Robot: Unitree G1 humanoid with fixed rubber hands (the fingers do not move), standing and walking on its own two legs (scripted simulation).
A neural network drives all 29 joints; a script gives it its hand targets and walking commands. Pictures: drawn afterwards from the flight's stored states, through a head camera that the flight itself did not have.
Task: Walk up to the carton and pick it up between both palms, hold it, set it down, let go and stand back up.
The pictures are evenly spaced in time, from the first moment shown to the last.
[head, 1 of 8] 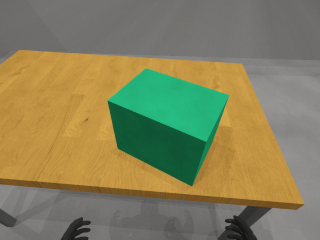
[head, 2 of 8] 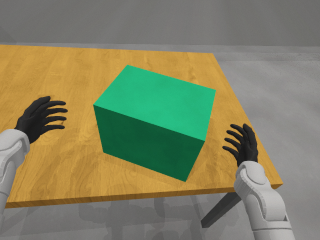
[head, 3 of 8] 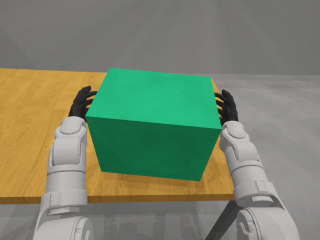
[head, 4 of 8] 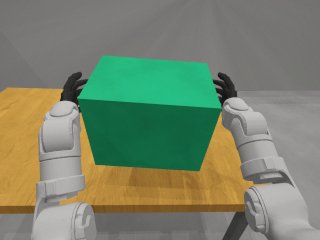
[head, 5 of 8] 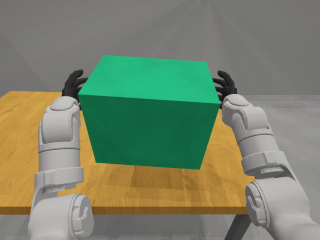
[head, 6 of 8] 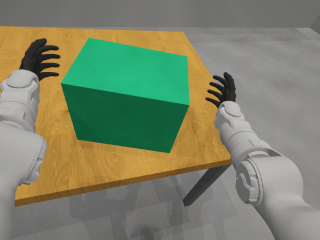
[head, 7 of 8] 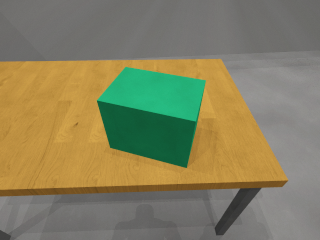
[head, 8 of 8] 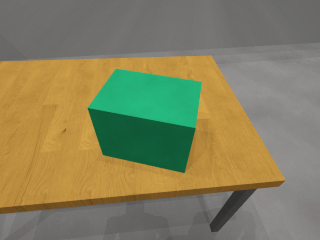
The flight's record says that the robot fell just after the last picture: no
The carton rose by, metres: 0.20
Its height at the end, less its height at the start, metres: +0.00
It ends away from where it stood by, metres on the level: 0.02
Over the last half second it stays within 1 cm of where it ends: yes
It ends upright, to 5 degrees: yes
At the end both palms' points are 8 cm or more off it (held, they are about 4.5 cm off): yes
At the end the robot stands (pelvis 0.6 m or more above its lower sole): yes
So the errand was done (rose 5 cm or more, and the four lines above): yes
